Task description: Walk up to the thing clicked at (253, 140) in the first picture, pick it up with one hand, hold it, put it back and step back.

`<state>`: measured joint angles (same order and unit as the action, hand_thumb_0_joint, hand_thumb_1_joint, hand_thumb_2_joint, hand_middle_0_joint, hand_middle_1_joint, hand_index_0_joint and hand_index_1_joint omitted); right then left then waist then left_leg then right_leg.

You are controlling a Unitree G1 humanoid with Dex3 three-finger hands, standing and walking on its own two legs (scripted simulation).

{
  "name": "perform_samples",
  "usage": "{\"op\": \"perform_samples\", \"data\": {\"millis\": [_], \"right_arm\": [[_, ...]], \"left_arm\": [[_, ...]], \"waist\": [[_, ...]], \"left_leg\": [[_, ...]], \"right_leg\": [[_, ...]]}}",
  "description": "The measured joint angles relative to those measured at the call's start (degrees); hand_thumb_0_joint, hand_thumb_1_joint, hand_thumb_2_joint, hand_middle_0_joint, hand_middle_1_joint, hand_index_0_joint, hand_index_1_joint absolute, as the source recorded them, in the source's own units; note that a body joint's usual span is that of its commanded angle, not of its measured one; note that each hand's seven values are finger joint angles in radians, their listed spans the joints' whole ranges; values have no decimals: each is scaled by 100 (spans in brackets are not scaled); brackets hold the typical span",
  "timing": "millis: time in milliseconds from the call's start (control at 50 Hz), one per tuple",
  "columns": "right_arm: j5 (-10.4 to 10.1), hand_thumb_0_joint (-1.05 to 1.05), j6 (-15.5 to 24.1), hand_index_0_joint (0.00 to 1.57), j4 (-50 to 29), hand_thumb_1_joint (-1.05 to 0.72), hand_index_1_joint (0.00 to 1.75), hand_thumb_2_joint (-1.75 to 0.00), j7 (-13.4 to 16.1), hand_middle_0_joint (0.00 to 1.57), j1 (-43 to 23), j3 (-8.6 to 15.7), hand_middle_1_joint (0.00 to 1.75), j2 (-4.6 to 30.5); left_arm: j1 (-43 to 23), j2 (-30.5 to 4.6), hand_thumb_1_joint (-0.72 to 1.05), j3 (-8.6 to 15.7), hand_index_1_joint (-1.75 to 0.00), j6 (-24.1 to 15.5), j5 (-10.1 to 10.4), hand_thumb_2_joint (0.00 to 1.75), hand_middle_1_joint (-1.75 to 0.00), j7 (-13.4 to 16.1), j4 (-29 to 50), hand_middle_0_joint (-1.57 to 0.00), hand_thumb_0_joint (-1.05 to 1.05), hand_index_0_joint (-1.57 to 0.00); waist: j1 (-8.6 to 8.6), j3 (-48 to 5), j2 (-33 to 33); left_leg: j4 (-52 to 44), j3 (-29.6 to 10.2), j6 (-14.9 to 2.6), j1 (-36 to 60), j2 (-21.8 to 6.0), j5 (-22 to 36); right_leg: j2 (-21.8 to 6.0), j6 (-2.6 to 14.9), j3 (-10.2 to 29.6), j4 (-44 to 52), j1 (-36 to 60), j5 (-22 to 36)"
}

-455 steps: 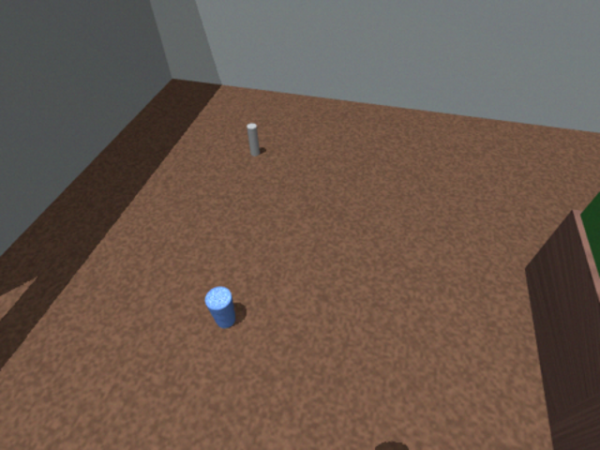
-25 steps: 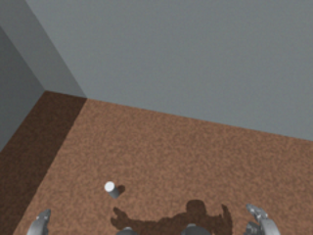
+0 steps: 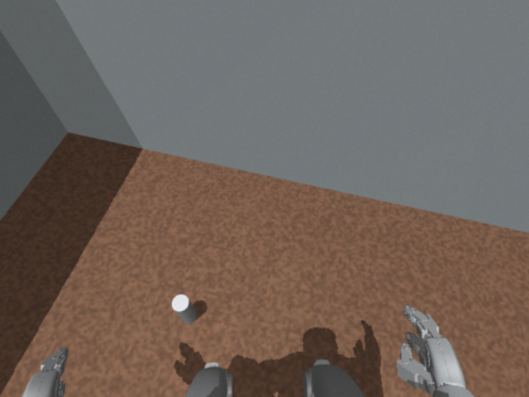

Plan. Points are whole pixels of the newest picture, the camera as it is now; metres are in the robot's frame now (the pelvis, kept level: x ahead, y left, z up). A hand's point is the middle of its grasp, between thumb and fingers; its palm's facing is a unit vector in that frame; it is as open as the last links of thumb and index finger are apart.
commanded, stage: go down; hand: left
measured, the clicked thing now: (185, 310) +0.39 +0.23 -0.60
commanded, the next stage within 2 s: approach in 1.96 s
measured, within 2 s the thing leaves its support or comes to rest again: neither
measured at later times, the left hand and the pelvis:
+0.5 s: hand (74, 355) +0.22 +0.35 -0.19, palm faces +0.20 -0.95 -0.23, open 17.3 cm; pelvis -0.05 +0.00 -0.12, yaw -1 degrees
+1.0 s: hand (71, 334) +0.27 +0.39 -0.25, palm faces +0.19 -0.97 -0.14, open 17.4 cm; pelvis -0.08 +0.00 -0.22, yaw -3 degrees
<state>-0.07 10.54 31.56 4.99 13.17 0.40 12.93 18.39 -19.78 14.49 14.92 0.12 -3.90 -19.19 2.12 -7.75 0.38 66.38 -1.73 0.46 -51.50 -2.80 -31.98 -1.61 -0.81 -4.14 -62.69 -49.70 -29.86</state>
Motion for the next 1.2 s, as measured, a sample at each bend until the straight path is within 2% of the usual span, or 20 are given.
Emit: {"op": "perform_samples", "data": {"millis": [140,240,360,440,660,760,860,1200], "right_arm": [[9,1,72,20,2,-88,30,-89,-24,20,39,21,30,20],[31,1,216,20,35,-90,30,-89,-59,20,-22,22,30,114],[24,1,330,20,140,-92,30,-90,-108,20,-248,11,30,306],[28,1,260,20,251,-93,30,-90,-129,20,-417,-17,30,391],[105,1,127,20,527,-90,30,-90,-172,20,-604,-129,30,494],[151,1,128,20,604,-89,30,-90,-142,20,-695,-228,30,527],[166,1,120,20,637,-88,30,-90,-126,20,-735,-283,30,575],[179,1,144,20,703,-88,30,-90,-133,20,-739,-417,30,739]], "left_arm": [[39,-51,-51,160,-5,-267,106,2,-5,-99,11,-9,-1,-9],[-429,-207,-50,470,-5,-838,235,3,-6,-294,-597,-9,-1,-9],[-1412,-637,-47,1026,-3,-1915,480,3,-4,-899,-1503,-8,-1,-8],[-1953,-951,-47,1417,-2,-2469,640,2,-3,-1368,-2022,-7,-1,-7],[-2987,-1525,-49,2264,-3,-3341,876,5,-4,-2426,-3097,-5,-1,-5],[-3465,-1857,-49,2575,-4,-3504,930,7,-5,-2770,-3457,-4,-1,-4],[-3775,-2122,-50,2764,-5,-3497,967,8,-6,-3021,-3652,-4,-1,-4],[-4206,-2592,-56,3151,-8,-3508,1141,9,-9,-3450,-3835,-4,-1,-5]], "waist": [[-3,0,-17],[-27,-58,-60],[-45,-156,-167],[-33,-207,-180],[-101,-176,-175],[-62,-138,-185],[-11,-107,-176],[62,-4,-190]], "left_leg": [[314,-4,-9,-380,2,-68],[773,-2,-18,-981,19,-156],[1763,-10,-11,-2182,44,-386],[2394,-39,-3,-2903,35,-533],[3629,-153,24,-4410,52,-692],[4067,-236,47,-4936,54,-711],[4416,-301,48,-5311,49,-737],[5224,-382,5,-6074,70,-835]], "right_leg": [[-7,-2,13,-316,-384,-65],[-33,2,40,-813,-1006,-171],[-76,14,86,-1865,-2240,-429],[-74,35,94,-2496,-2965,-573],[-93,81,58,-3715,-4449,-737],[-90,108,6,-4124,-4949,-752],[-79,110,-33,-4426,-5295,-755],[-82,67,-54,-5145,-6000,-813]]}}
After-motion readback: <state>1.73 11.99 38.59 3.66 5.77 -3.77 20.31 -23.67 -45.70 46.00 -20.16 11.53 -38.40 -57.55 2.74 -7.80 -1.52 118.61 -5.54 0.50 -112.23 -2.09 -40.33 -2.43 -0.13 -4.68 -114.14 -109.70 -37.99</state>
